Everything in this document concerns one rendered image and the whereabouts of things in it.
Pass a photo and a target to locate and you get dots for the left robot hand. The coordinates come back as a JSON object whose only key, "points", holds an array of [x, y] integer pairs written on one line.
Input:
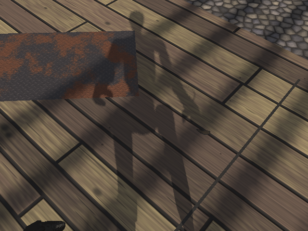
{"points": [[50, 225]]}

